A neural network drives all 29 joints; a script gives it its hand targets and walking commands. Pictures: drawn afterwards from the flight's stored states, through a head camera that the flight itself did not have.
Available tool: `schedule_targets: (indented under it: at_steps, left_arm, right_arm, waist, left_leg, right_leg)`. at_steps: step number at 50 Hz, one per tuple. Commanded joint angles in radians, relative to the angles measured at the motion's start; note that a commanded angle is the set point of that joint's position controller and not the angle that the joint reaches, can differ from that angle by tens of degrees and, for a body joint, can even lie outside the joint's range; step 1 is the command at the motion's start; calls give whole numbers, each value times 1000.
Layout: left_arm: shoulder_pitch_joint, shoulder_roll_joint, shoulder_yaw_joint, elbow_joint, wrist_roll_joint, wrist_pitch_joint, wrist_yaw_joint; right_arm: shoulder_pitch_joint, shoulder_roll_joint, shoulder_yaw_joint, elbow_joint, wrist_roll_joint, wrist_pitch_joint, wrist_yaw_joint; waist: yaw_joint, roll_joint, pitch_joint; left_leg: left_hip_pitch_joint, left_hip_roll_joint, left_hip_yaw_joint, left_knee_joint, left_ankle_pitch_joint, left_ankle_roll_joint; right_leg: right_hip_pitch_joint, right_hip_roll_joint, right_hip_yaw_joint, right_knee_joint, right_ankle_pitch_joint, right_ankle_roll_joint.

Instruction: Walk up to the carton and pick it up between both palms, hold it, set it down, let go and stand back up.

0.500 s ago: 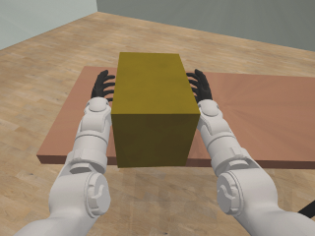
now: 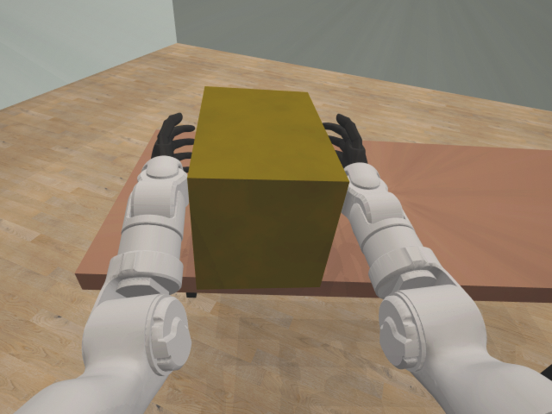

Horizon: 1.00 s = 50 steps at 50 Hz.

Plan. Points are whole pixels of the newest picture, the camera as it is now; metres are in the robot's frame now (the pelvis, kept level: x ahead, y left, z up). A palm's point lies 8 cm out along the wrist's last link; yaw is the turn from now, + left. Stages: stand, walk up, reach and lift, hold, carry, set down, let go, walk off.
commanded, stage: reach and lift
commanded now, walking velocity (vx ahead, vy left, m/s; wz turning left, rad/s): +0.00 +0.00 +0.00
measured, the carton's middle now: (258, 179) +0.42 +0.03 +0.17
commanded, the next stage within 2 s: hold in 0.52 s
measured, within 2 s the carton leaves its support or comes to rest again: neither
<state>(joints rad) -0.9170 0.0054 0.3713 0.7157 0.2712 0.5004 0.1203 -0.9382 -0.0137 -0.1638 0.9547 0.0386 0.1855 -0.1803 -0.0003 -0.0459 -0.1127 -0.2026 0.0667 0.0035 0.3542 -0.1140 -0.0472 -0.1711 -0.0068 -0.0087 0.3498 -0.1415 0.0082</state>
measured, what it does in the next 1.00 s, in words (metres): stands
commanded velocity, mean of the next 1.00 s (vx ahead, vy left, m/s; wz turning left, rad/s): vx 0.00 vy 0.00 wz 0.00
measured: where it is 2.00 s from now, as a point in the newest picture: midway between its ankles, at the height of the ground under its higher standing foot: outside the picture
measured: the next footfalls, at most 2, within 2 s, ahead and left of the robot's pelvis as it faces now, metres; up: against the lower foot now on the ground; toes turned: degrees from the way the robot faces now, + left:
none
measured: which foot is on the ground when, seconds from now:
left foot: down 0.00-1.00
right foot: down 0.00-1.00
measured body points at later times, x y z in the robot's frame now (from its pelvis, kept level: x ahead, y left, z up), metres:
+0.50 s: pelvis +0.00 +0.00 +0.00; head -0.06 +0.02 +0.45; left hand +0.40 +0.17 +0.23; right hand +0.42 -0.10 +0.23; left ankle +0.05 +0.15 -0.75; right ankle +0.03 -0.13 -0.75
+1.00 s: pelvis +0.00 +0.00 +0.00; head -0.06 +0.02 +0.45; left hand +0.40 +0.17 +0.24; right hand +0.41 -0.10 +0.25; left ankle +0.05 +0.15 -0.75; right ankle +0.03 -0.13 -0.75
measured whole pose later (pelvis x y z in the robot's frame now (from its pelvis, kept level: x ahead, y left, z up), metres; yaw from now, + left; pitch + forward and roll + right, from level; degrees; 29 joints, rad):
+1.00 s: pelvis +0.00 +0.00 +0.00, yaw +0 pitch -3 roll -1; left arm -0.94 0.03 0.33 0.57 0.21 0.70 0.11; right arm -0.98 -0.04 -0.13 0.78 0.16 0.43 -0.23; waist -0.01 -0.03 -0.12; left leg -0.19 0.06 0.00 0.35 -0.11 -0.05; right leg -0.16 -0.01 -0.01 0.35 -0.14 0.01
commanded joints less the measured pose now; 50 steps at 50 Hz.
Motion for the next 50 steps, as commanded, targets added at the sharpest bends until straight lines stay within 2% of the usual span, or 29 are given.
schedule_targets:
  at_steps: [1,4,5,8,9,10,13,14,16,18,22,24,26,28,29,30,32,33,34,36,37,40,42,43,45,46,47,48,50]
  left_arm:
    - [-838,-675,-399,-227,-147,-17,-180]
    - [-804,-688,-408,-232,-152,7,-180]
    - [-842,-678,-419,-308,-168,-5,-179]
    - [-758,-677,-397,-232,-136,33,-198]
    - [-794,-671,-391,-259,-143,31,-198]
    - [-829,-683,-410,-301,-159,22,-194]
    - [-808,-699,-450,-308,-178,38,-190]
    - [-806,-667,-423,-269,-169,42,-199]
    - [-849,-694,-466,-358,-195,36,-191]
    - [-810,-691,-451,-341,-181,53,-193]
    - [-855,-640,-417,-285,-173,65,-200]
    - [-884,-689,-473,-352,-203,64,-196]
    - [-864,-690,-478,-355,-216,65,-190]
    - [-861,-672,-463,-316,-212,77,-192]
    - [-839,-674,-466,-294,-213,83,-192]
    - [-897,-674,-467,-340,-213,80,-191]
    - [-893,-673,-492,-388,-237,79,-191]
    - [-902,-649,-466,-340,-222,83,-189]
    - [-889,-674,-481,-363,-228,91,-195]
    - [-861,-654,-469,-338,-218,100,-194]
    - [-894,-671,-463,-342,-219,97,-192]
    - [-883,-651,-502,-404,-247,99,-179]
    - [-908,-663,-509,-435,-261,104,-178]
    - [-931,-653,-509,-417,-255,108,-181]
    - [-858,-670,-515,-408,-246,129,-182]
    - [-857,-659,-523,-394,-259,144,-189]
    - [-861,-659,-515,-415,-265,143,-194]
    - [-849,-663,-514,-420,-264,152,-196]
    - [-903,-656,-516,-424,-274,148,-201]
  right_arm:
    - [-904,638,244,-238,148,3,54]
    - [-909,641,256,-275,157,13,47]
    - [-911,652,285,-305,174,15,49]
    - [-920,614,277,-301,185,44,34]
    - [-898,617,270,-285,180,50,35]
    - [-905,626,262,-275,182,54,36]
    - [-896,619,287,-312,218,71,32]
    - [-880,606,262,-275,206,81,31]
    - [-909,647,310,-343,222,78,31]
    - [-910,634,319,-365,239,98,25]
    - [-883,621,279,-269,209,131,25]
    - [-903,649,295,-327,223,129,27]
    - [-934,649,332,-390,258,133,22]
    - [-930,644,309,-347,235,153,19]
    - [-965,629,322,-388,257,151,21]
    - [-929,649,310,-331,255,166,19]
    - [-919,644,331,-383,262,170,13]
    - [-906,634,313,-317,264,191,11]
    - [-932,653,323,-371,268,180,6]
    - [-940,638,333,-374,282,193,8]
    - [-916,636,299,-304,268,204,8]
    - [-942,659,376,-422,300,208,6]
    - [-928,666,376,-427,317,221,1]
    - [-906,637,335,-362,302,234,2]
    - [-897,649,347,-396,317,239,-4]
    - [-903,610,332,-389,313,247,-5]
    - [-910,649,356,-420,328,250,-11]
    - [-876,615,332,-389,322,266,-15]
    - [-900,629,331,-393,325,279,-17]
  waist:
    - [-126,83,-379]
    - [-127,92,-400]
    - [-125,72,-451]
    - [-146,78,-356]
    - [-126,78,-368]
    - [-153,82,-395]
    - [-169,108,-395]
    - [-168,95,-336]
    - [-170,103,-428]
    - [-155,89,-424]
    - [-165,62,-316]
    - [-179,102,-377]
    - [-157,91,-426]
    - [-172,68,-400]
    - [-158,57,-378]
    - [-169,74,-396]
    - [-171,87,-465]
    - [-168,74,-381]
    - [-179,96,-421]
    - [-157,87,-409]
    - [-175,108,-384]
    - [-155,64,-476]
    - [-170,79,-479]
    - [-181,94,-443]
    - [-172,103,-435]
    - [-200,101,-398]
    - [-176,82,-430]
    - [-199,85,-404]
    - [-194,82,-414]
  left_leg:
    - [250,-117,25,-35,42,24]
    - [252,-117,20,-37,46,25]
    - [274,-116,14,-25,97,25]
    - [266,-126,27,-20,96,15]
    - [251,-117,20,-31,82,19]
    - [265,-123,22,-24,89,16]
    - [279,-121,19,-3,131,-4]
    - [265,-124,22,-19,87,1]
    - [287,-124,13,-7,135,1]
    - [290,-123,16,-3,154,2]
    - [233,-127,17,-45,-7,25]
    - [251,-119,12,-31,35,7]
    - [246,-130,10,-16,89,9]
    - [243,-128,6,-33,29,18]
    - [231,-126,8,-26,41,21]
    - [247,-124,5,-29,34,21]
    - [255,-127,4,-12,88,13]
    - [226,-122,1,-20,35,18]
    - [246,-130,8,-19,62,12]
    - [218,-130,6,-23,29,14]
    - [229,-124,4,-30,13,13]
    - [234,-127,-4,-14,71,13]
    - [246,-130,-6,-4,95,12]
    - [239,-130,-9,-18,35,8]
    - [238,-127,-5,-13,65,2]
    - [238,-126,-10,-17,52,-2]
    - [230,-130,-2,-18,57,7]
    - [233,-124,-11,-16,73,1]
    - [218,-127,-8,-27,7,11]
  right_leg:
    - [145,61,-47,-127,46,55]
    - [158,60,-47,-126,62,60]
    - [189,56,-42,-118,131,64]
    - [192,66,-45,-112,136,59]
    - [209,62,-35,-115,112,56]
    - [178,74,-47,-109,101,53]
    - [182,72,-42,-110,137,46]
    - [157,69,-43,-119,86,51]
    - [181,70,-46,-105,141,52]
    - [200,72,-44,-102,162,53]
    - [162,58,-36,-120,34,61]
    - [157,56,-35,-110,54,50]
    - [200,68,-33,-100,119,54]
    - [174,65,-33,-113,68,55]
    - [167,67,-37,-109,77,53]
    - [170,66,-31,-103,71,53]
    - [197,63,-22,-93,149,58]
    - [176,58,-13,-103,96,60]
    - [186,60,-20,-99,130,61]
    - [180,62,-21,-100,95,56]
    - [154,62,-21,-107,58,50]
    - [214,64,-15,-90,158,58]
    - [197,67,-15,-87,168,64]
    - [175,72,-18,-94,93,55]
    - [182,68,-12,-95,123,52]
    - [163,72,-22,-98,102,55]
    - [183,69,-9,-92,119,57]
    - [183,69,-10,-96,142,56]
    - [162,71,-14,-97,64,57]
